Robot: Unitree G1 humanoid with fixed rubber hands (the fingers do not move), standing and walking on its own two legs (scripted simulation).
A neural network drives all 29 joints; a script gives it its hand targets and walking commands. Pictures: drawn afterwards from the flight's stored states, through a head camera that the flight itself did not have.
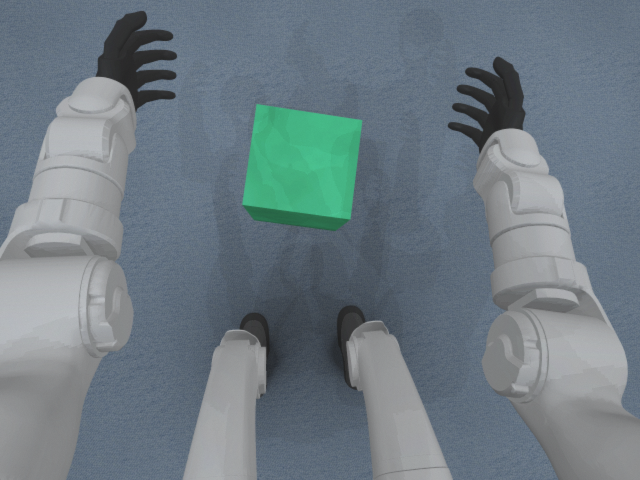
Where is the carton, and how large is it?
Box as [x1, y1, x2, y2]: [242, 104, 361, 230]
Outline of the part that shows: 257,104 242,203 243,206 256,220 335,230 350,218 361,120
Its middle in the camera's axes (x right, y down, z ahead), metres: -0.04 -0.14 +0.87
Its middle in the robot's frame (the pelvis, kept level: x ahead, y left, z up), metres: +0.54 -0.02 -0.54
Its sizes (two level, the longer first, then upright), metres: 0.210 0.200 0.250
